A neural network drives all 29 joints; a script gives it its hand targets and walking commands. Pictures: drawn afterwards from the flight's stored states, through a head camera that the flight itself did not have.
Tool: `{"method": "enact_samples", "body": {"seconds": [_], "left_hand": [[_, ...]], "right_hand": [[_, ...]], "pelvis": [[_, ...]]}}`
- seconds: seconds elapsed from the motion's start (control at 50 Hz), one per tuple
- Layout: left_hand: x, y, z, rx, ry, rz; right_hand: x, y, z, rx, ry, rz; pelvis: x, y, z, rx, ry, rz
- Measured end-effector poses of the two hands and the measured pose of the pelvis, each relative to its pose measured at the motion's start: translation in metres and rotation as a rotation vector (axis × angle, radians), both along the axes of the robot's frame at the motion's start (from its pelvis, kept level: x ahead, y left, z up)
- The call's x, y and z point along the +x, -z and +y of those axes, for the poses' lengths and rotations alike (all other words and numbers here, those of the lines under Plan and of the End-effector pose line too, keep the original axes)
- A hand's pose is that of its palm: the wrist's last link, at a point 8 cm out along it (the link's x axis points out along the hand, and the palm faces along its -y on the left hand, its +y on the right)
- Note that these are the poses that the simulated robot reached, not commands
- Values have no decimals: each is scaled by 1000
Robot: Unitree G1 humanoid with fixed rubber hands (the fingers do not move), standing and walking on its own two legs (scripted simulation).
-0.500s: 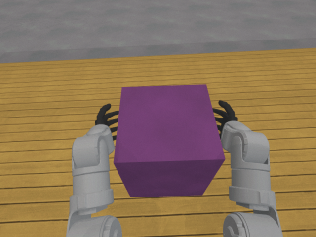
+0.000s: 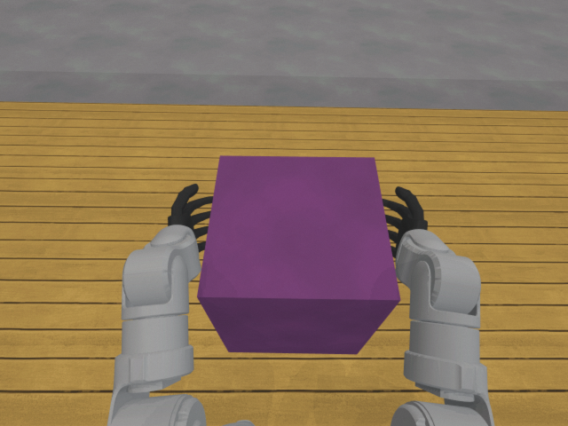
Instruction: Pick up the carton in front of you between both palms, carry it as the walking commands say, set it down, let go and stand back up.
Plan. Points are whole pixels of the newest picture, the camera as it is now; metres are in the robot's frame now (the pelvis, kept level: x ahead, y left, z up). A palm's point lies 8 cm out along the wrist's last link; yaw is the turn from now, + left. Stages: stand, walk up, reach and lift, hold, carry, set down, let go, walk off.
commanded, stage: carry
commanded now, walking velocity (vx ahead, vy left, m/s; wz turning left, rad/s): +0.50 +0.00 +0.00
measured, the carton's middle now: (294, 264) +0.34 +0.01 +0.04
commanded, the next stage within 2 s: none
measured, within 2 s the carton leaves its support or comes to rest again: neither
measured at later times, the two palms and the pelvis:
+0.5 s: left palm (230, 115) +0.61 +0.14 +0.11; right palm (391, 120) +0.62 -0.16 +0.11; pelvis +0.29 -0.01 -0.01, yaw +2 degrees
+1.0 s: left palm (242, 57) +0.90 +0.15 +0.09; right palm (363, 61) +0.91 -0.15 +0.08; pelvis +0.58 -0.01 -0.03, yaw +0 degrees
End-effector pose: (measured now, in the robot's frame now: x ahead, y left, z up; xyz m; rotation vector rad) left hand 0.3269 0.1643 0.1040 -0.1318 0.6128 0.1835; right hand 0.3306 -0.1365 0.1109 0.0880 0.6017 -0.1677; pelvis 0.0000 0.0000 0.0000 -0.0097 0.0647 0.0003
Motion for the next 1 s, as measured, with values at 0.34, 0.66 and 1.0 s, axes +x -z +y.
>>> {"method": "enact_samples", "body": {"seconds": [0.34, 0.66, 1.0], "left_hand": [[178, -3, -9, -9, 23, -19], [357, 36, -24, 24, -67, 87], [575, 19, -14, 31, -35, -52]], "right_hand": [[167, -5, -10, 21, 49, -19], [377, 45, -23, 52, -49, 89], [584, 30, -15, 33, -17, -50]], "pelvis": [[172, -17, 12, -9, -12, 22], [375, 18, -31, 24, -36, 1], [581, 26, -14, 9, -7, 20]]}}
